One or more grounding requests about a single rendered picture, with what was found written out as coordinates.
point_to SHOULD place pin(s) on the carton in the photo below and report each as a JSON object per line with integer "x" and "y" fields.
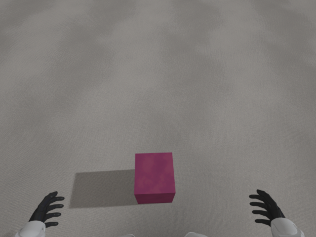
{"x": 154, "y": 178}

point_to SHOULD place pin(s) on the robot right hand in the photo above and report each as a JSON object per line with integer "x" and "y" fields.
{"x": 272, "y": 210}

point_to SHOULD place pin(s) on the right robot forearm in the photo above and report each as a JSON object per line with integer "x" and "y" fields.
{"x": 282, "y": 227}

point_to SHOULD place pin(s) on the robot left hand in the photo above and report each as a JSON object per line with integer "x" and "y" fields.
{"x": 40, "y": 214}

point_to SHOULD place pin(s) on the left robot forearm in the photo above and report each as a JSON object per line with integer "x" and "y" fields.
{"x": 32, "y": 229}

